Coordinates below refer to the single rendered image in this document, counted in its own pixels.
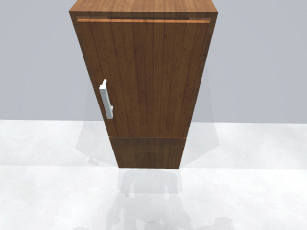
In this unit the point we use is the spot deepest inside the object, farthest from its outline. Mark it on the cupboard door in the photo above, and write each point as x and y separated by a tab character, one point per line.
151	68

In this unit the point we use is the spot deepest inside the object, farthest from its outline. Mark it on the handle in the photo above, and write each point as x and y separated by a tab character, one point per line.
106	101

